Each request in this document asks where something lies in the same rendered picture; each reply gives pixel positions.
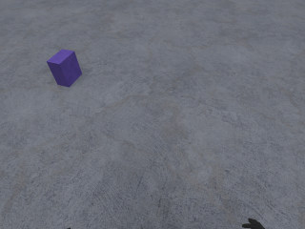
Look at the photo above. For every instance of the carton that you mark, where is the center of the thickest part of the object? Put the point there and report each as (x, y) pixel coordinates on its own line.
(64, 67)

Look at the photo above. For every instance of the robot right hand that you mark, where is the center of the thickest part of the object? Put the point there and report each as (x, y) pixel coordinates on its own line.
(253, 224)

